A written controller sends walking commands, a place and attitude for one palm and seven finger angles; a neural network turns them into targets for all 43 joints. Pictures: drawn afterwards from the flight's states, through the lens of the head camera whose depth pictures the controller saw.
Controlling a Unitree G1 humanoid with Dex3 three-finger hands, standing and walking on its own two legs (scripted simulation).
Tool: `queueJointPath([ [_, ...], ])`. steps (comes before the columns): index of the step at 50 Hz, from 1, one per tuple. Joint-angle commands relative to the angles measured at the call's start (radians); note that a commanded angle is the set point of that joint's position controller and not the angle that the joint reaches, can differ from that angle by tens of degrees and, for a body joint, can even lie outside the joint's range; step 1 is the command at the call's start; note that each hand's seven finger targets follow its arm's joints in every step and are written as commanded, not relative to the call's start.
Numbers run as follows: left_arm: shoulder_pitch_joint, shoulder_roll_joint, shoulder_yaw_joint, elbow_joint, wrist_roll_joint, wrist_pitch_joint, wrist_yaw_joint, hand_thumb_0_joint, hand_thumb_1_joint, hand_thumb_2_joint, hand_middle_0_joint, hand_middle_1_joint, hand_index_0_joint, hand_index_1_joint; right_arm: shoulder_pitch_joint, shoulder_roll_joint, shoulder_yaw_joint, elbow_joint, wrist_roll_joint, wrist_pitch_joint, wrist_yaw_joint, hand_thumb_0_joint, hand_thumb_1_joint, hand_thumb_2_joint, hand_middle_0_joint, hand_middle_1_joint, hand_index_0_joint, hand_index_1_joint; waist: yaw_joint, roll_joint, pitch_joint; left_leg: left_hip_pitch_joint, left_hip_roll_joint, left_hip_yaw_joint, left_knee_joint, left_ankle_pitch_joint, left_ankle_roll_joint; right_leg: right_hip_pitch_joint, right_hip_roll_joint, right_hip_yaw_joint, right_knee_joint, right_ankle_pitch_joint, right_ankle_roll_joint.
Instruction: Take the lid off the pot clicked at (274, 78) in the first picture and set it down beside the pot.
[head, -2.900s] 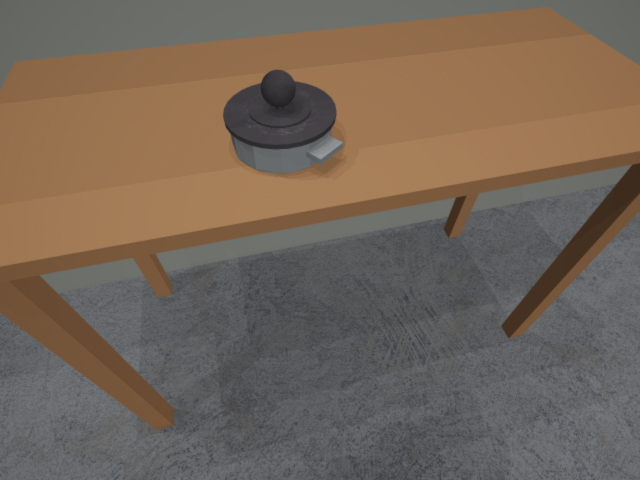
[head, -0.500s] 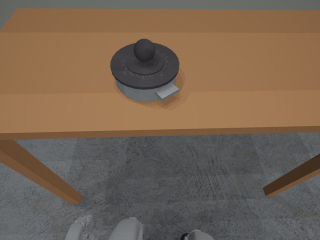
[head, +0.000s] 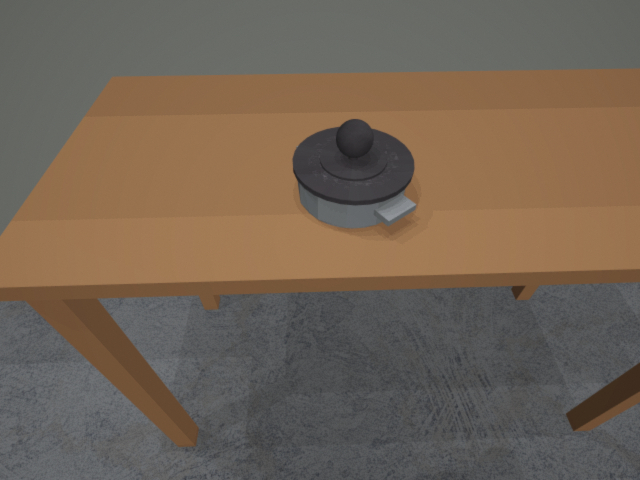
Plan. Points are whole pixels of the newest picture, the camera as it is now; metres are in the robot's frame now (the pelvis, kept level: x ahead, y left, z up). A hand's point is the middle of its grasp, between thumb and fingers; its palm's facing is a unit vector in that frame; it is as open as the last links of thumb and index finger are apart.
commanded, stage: come to a stop and stand still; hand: left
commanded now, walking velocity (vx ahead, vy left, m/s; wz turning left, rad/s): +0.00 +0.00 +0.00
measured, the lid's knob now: (354, 138) +0.51 -0.01 +0.18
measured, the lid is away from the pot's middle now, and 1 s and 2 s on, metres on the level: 0.00 0.00 0.00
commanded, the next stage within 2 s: look again from close up in 0.30 s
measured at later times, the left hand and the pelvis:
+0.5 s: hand out of the picture +0.02 +0.16 -0.17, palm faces +0.03 -0.98 -0.18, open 7.4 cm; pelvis +0.02 +0.00 +0.01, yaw +1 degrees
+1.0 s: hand out of the picture +0.03 +0.12 -0.17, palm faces +0.03 -0.99 -0.15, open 7.4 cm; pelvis +0.05 -0.03 +0.01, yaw +0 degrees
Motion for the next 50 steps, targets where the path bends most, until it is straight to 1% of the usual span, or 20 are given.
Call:
queueJointPath([
  [1,0.006,0.095,0.020,-0.043,0.000,-0.025,0.005,0.000,0.900,0.900,-0.200,-0.300,-0.200,-0.300,0.022,-0.131,-0.022,-0.029,-0.007,-0.028,-0.010,0.000,-0.900,-0.900,0.200,0.300,0.200,0.300,-0.002,0.003,0.024,0.050,0.228,-0.315,-0.274,-0.119,-0.049,-0.047,-0.039,0.035,-0.071,-0.016,-0.048],
  [3,0.020,0.090,0.016,-0.019,-0.001,-0.024,0.005,0.000,0.900,0.900,-0.200,-0.300,-0.200,-0.300,0.027,-0.128,-0.017,-0.006,-0.006,-0.029,-0.012,0.000,-0.900,-0.900,0.200,0.300,0.200,0.300,-0.002,0.035,0.036,0.056,0.224,-0.319,-0.297,-0.138,-0.061,-0.052,-0.045,0.035,-0.072,-0.018,-0.047],
  [6,0.022,0.079,0.013,0.005,-0.001,-0.028,0.006,0.000,0.900,0.900,-0.200,-0.300,-0.200,-0.300,0.048,-0.123,-0.014,0.023,-0.006,-0.033,-0.016,0.000,-0.900,-0.900,0.200,0.300,0.200,0.300,-0.003,-0.013,0.014,0.095,0.221,-0.310,-0.284,-0.070,-0.062,-0.034,-0.052,0.033,-0.091,0.003,-0.048],
  [9,0.025,0.071,0.009,0.031,-0.003,-0.029,0.007,0.000,0.900,0.900,-0.200,-0.300,-0.200,-0.300,0.060,-0.116,-0.009,0.055,-0.005,-0.035,-0.018,0.000,-0.900,-0.900,0.200,0.300,0.200,0.300,-0.005,0.025,0.031,0.097,0.214,-0.295,-0.291,-0.058,-0.070,-0.033,-0.059,0.040,-0.104,0.014,-0.048],
  [10,0.020,0.076,0.010,0.030,-0.001,-0.030,0.007,0.000,0.900,0.900,-0.200,-0.300,-0.200,-0.300,0.070,-0.106,-0.008,0.058,-0.004,-0.037,-0.018,0.000,-0.900,-0.900,0.200,0.300,0.200,0.300,-0.001,-0.024,0.024,0.095,0.215,-0.295,-0.272,-0.020,-0.061,-0.014,-0.061,0.038,-0.117,0.032,-0.048],
  [14,0.024,0.061,0.005,0.057,-0.005,-0.030,0.008,0.000,0.900,0.900,-0.200,-0.300,-0.200,-0.300,0.083,-0.105,-0.004,0.090,-0.005,-0.038,-0.020,0.000,-0.900,-0.900,0.200,0.300,0.200,0.300,-0.005,0.007,0.043,0.092,0.208,-0.288,-0.287,-0.042,-0.071,-0.015,-0.069,0.050,-0.125,0.030,-0.048],
  [15,0.017,0.065,0.005,0.055,-0.003,-0.031,0.007,0.000,0.900,0.900,-0.200,-0.300,-0.200,-0.300,0.091,-0.097,-0.004,0.091,-0.005,-0.040,-0.020,0.000,-0.900,-0.900,0.200,0.300,0.200,0.300,-0.003,-0.025,0.039,0.089,0.208,-0.284,-0.268,-0.003,-0.061,-0.001,-0.068,0.042,-0.133,0.053,-0.048],
  [19,0.023,0.051,0.003,0.077,-0.006,-0.029,0.010,0.000,0.900,0.900,-0.200,-0.300,-0.200,-0.300,0.110,-0.092,-0.001,0.117,-0.006,-0.042,-0.024,0.000,-0.900,-0.900,0.200,0.300,0.200,0.300,-0.007,0.016,0.044,0.111,0.209,-0.279,-0.280,0.017,-0.073,-0.011,-0.070,0.040,-0.123,0.040,-0.044],
  [24,0.029,0.040,0.000,0.091,-0.006,-0.034,0.011,0.000,0.900,0.900,-0.200,-0.300,-0.200,-0.300,0.122,-0.078,0.001,0.134,-0.005,-0.045,-0.025,0.000,-0.900,-0.900,0.200,0.300,0.200,0.300,-0.007,-0.022,0.033,0.124,0.202,-0.261,-0.249,0.079,-0.059,0.008,-0.079,0.051,-0.145,0.080,-0.043],
  [25,0.024,0.043,0.001,0.091,-0.006,-0.036,0.010,0.000,0.900,0.900,-0.200,-0.300,-0.200,-0.300,0.124,-0.072,0.001,0.134,-0.004,-0.045,-0.025,0.000,-0.900,-0.900,0.200,0.300,0.200,0.300,-0.005,-0.065,0.030,0.117,0.199,-0.254,-0.229,0.104,-0.052,0.023,-0.080,0.051,-0.155,0.105,-0.044],
  [29,0.028,0.038,-0.002,0.101,-0.010,-0.039,0.014,0.000,0.900,0.900,-0.200,-0.300,-0.200,-0.300,0.138,-0.068,0.007,0.152,-0.005,-0.048,-0.027,0.000,-0.900,-0.900,0.200,0.300,0.200,0.300,-0.014,-0.014,0.028,0.145,0.189,-0.230,-0.209,0.171,-0.060,0.024,-0.086,0.063,-0.155,0.124,-0.047],
  [31,0.029,0.034,-0.003,0.102,-0.010,-0.040,0.015,0.000,0.900,0.900,-0.200,-0.300,-0.200,-0.300,0.136,-0.066,0.006,0.155,-0.003,-0.049,-0.028,0.000,-0.900,-0.900,0.200,0.300,0.200,0.300,-0.012,-0.059,0.027,0.149,0.187,-0.223,-0.186,0.204,-0.054,0.033,-0.089,0.068,-0.161,0.153,-0.048],
  [34,0.032,0.031,-0.006,0.110,-0.011,-0.041,0.016,0.000,0.900,0.900,-0.200,-0.300,-0.200,-0.300,0.139,-0.058,0.011,0.166,-0.004,-0.047,-0.029,0.000,-0.900,-0.900,0.200,0.300,0.200,0.300,-0.015,-0.017,0.054,0.147,0.184,-0.217,-0.191,0.187,-0.058,0.022,-0.092,0.075,-0.170,0.141,-0.051],
  [35,0.034,0.038,-0.006,0.109,-0.010,-0.042,0.014,0.000,0.900,0.900,-0.200,-0.300,-0.200,-0.300,0.137,-0.053,0.011,0.165,-0.002,-0.047,-0.028,0.000,-0.900,-0.900,0.200,0.300,0.200,0.300,-0.011,-0.062,0.055,0.138,0.186,-0.215,-0.181,0.181,-0.052,0.030,-0.088,0.073,-0.176,0.152,-0.050],
  [36,0.031,0.028,-0.006,0.110,-0.010,-0.042,0.015,0.000,0.900,0.900,-0.200,-0.300,-0.200,-0.300,0.135,-0.059,0.010,0.166,-0.003,-0.046,-0.029,0.000,-0.900,-0.900,0.200,0.300,0.200,0.300,-0.015,-0.049,0.071,0.130,0.183,-0.213,-0.185,0.163,-0.055,0.023,-0.091,0.080,-0.177,0.147,-0.052],
  [38,0.039,0.029,-0.008,0.115,-0.010,-0.045,0.015,0.000,0.900,0.900,-0.200,-0.300,-0.200,-0.300,0.136,-0.051,0.012,0.172,-0.003,-0.048,-0.028,0.000,-0.900,-0.900,0.200,0.300,0.200,0.300,-0.014,-0.023,0.059,0.143,0.181,-0.209,-0.183,0.168,-0.056,0.028,-0.094,0.083,-0.179,0.156,-0.053],
  [40,0.039,0.035,-0.008,0.114,-0.011,-0.048,0.014,0.000,0.900,0.900,-0.200,-0.300,-0.200,-0.300,0.139,-0.049,0.012,0.176,-0.001,-0.049,-0.028,0.000,-0.900,-0.900,0.200,0.300,0.200,0.300,-0.012,-0.059,0.042,0.146,0.183,-0.207,-0.165,0.208,-0.052,0.050,-0.091,0.081,-0.180,0.190,-0.053],
  [44,0.049,0.028,-0.009,0.120,-0.013,-0.052,0.017,0.000,0.900,0.900,-0.200,-0.300,-0.200,-0.300,0.145,-0.046,0.014,0.187,-0.003,-0.053,-0.031,0.000,-0.900,-0.900,0.200,0.300,0.200,0.300,-0.015,-0.006,0.027,0.179,0.183,-0.195,-0.156,0.274,-0.058,0.053,-0.097,0.090,-0.176,0.220,-0.055],
  [45,0.050,0.032,-0.008,0.121,-0.014,-0.052,0.016,0.000,0.900,0.900,-0.200,-0.300,-0.200,-0.300,0.141,-0.043,0.015,0.187,-0.001,-0.052,-0.031,0.000,-0.900,-0.900,0.200,0.300,0.200,0.300,-0.011,-0.048,0.035,0.168,0.186,-0.200,-0.147,0.273,-0.054,0.061,-0.094,0.084,-0.183,0.231,-0.054],
  [50,0.050,0.027,-0.010,0.125,-0.014,-0.052,0.017,0.000,0.900,0.900,-0.200,-0.300,-0.200,-0.300,0.146,-0.039,0.016,0.198,-0.001,-0.051,-0.032,0.000,-0.900,-0.900,0.200,0.300,0.200,0.300,-0.012,-0.043,0.053,0.162,0.187,-0.198,-0.153,0.264,-0.056,0.064,-0.091,0.084,-0.188,0.224,-0.054],
])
